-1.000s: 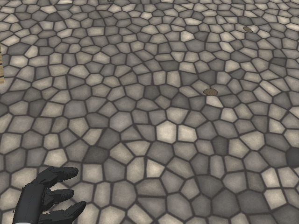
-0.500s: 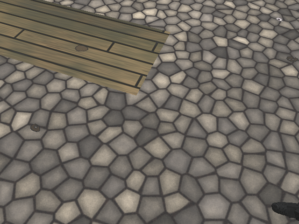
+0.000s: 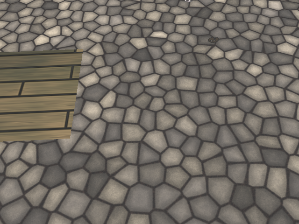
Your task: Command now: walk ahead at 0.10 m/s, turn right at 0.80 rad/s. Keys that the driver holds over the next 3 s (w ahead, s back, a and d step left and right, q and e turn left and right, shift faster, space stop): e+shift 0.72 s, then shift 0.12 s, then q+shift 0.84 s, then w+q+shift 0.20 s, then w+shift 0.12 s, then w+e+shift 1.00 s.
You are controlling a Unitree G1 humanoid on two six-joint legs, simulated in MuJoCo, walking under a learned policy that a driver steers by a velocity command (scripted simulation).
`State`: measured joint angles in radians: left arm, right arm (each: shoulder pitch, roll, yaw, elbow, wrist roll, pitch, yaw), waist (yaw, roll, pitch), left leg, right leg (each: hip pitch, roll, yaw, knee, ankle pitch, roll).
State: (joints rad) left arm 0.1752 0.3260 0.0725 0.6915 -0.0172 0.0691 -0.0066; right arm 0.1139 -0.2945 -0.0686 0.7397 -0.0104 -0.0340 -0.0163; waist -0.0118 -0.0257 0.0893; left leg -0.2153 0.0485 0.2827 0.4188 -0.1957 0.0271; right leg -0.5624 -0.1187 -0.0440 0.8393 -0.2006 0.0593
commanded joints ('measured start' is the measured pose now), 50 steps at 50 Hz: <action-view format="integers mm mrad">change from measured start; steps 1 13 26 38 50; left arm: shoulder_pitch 28 -24 -26 -81 -39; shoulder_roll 88 168 109 82 116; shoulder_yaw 29 62 54 30 20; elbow -80 -169 -218 -240 -160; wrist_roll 0 4 -9 -3 68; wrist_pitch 15 -51 -11 -19 -37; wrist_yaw -24 42 35 8 23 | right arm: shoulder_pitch -91 -111 15 26 36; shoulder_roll -158 -103 -186 -174 -154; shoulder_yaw -44 -36 -67 -53 -7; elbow -74 -80 -34 -70 -12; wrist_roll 21 1 6 -10 35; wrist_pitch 4 13 5 40 22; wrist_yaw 3 -10 15 -25 42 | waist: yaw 34 -5 11 -50 30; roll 110 -64 -12 153 -148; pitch -138 -240 -248 -158 -222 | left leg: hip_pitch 52 -403 125 222 -228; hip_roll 317 -66 96 234 41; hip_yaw -121 -388 -552 -371 -271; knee -98 590 -106 -127 416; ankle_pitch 234 -185 36 327 -410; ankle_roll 166 -75 14 213 -108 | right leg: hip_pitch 144 458 175 -97 535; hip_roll -7 -73 144 37 -210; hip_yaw -17 416 481 74 253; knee -69 -470 -218 168 -470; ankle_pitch -38 398 -203 -184 471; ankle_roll -43 -288 -134 55 -311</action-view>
